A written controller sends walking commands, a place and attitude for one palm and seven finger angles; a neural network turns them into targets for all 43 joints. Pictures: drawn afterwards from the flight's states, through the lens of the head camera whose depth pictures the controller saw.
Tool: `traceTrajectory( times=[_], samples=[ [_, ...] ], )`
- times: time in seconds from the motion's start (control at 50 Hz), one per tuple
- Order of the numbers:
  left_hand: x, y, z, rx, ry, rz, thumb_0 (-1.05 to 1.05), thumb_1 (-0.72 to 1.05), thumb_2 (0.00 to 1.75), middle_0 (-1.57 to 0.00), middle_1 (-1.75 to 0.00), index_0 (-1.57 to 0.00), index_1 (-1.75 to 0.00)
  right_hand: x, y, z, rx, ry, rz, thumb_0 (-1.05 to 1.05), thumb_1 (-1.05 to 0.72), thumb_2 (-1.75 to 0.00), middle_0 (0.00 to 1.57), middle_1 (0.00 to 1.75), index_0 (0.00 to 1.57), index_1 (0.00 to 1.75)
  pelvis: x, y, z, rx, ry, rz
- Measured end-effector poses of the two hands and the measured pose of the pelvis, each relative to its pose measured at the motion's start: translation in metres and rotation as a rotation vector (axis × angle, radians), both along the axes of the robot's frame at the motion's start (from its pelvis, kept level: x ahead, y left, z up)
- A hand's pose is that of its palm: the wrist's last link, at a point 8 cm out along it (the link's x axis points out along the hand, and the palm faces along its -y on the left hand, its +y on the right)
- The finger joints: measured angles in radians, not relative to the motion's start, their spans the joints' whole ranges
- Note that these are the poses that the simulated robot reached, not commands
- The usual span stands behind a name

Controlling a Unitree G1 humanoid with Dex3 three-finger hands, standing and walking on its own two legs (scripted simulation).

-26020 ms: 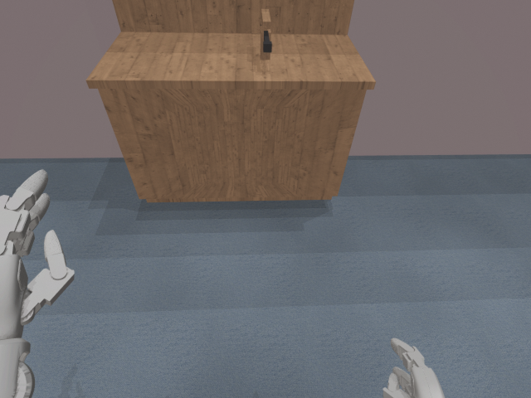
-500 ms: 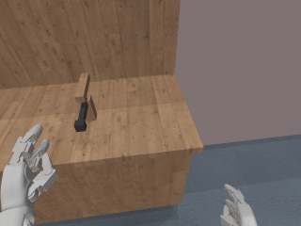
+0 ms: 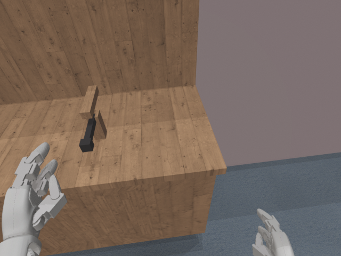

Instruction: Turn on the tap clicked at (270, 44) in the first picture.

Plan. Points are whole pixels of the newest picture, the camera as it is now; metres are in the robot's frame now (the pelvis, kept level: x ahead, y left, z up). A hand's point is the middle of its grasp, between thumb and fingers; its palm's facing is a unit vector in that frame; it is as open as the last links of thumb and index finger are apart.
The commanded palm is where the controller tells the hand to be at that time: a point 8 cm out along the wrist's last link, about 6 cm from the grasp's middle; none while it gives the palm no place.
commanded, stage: reach beside the lever's end, fingers flat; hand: left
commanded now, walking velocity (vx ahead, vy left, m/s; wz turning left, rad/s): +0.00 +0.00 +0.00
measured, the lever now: (86, 145) +0.36 +0.29 +0.06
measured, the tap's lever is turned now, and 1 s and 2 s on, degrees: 0 0 0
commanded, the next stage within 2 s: none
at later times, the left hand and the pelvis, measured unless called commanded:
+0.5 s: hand (64, 183) +0.21 +0.25 +0.12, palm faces +0.42 -0.90 -0.12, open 7.4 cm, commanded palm +0.18 +0.29 +0.12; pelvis +0.00 +0.00 +0.00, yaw -1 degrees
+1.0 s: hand (68, 167) +0.27 +0.27 +0.10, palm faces +0.45 -0.88 -0.11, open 7.5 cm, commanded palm +0.23 +0.31 +0.10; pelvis +0.00 +0.01 +0.00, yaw -1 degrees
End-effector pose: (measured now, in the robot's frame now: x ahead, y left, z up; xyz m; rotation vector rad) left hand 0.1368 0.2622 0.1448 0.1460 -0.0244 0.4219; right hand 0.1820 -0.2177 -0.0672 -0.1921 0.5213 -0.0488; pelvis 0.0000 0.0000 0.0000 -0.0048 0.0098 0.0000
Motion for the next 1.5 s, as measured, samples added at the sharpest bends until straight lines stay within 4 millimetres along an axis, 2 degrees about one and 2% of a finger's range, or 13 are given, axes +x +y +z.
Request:
traceTrajectory(
  times=[0.22, 0.44, 0.74, 1.0, 1.12, 1.34, 1.5],
  samples=[
    [0.009, 0.018, -0.01, -0.006, 0.014, 0.044, 0.01, 0.9, 0.9, -0.21, -0.3, -0.2, -0.3, -0.003, -0.007, -0.004, -0.009, 0.03, -0.019, 0.01, -0.91, -0.9, 0.2, 0.3, 0.2, 0.3, 0.0, -0.003, 0.0, -0.001, 0.006, 0.001],
    [0.032, 0.022, -0.017, -0.015, 0.012, 0.015, 0.01, 0.9, 0.9, -0.2, -0.3, -0.2, -0.3, -0.011, -0.009, -0.006, -0.018, 0.053, -0.043, 0.01, -0.91, -0.9, 0.2, 0.3, 0.2, 0.3, 0.0, 0.002, 0.001, 0.001, 0.017, -0.008],
    [0.062, 0.028, -0.03, -0.025, 0.008, 0.026, 0.01, 0.9, 0.9, -0.2, -0.28, -0.2, -0.28, -0.014, 0.001, -0.012, -0.024, 0.103, -0.038, 0.01, -0.91, -0.9, 0.2, 0.3, 0.2, 0.3, 0.0, 0.01, 0.0, -0.001, 0.034, -0.01],
    [0.087, 0.05, -0.04, -0.033, 0.017, 0.051, 0.01, 0.9, 0.9, -0.19, -0.25, -0.18, -0.25, -0.017, -0.002, -0.015, -0.038, 0.147, -0.062, 0.01, -0.91, -0.9, 0.2, 0.3, 0.2, 0.3, 0.003, 0.015, 0.0, -0.007, 0.052, -0.016],
    [0.098, 0.05, -0.047, -0.041, 0.017, 0.036, 0.01, 0.9, 0.9, -0.18, -0.23, -0.18, -0.23, -0.022, -0.004, -0.018, -0.048, 0.174, -0.073, 0.01, -0.91, -0.9, 0.2, 0.3, 0.2, 0.3, 0.003, 0.017, -0.001, -0.007, 0.062, -0.017],
    [0.117, 0.068, -0.056, -0.04, 0.016, 0.065, 0.01, 0.9, 0.9, -0.17, -0.2, -0.17, -0.2, -0.036, -0.007, -0.025, -0.057, 0.229, -0.103, 0.01, -0.91, -0.9, 0.2, 0.3, 0.2, 0.3, 0.002, 0.019, -0.003, -0.013, 0.084, -0.022],
    [0.133, 0.072, -0.065, -0.05, 0.027, 0.049, 0.01, 0.9, 0.9, -0.16, -0.18, -0.16, -0.18, -0.048, -0.009, -0.032, -0.065, 0.274, -0.119, 0.01, -0.91, -0.9, 0.2, 0.3, 0.2, 0.3, 0.0, 0.022, -0.006, -0.015, 0.104, -0.025]
  ],
)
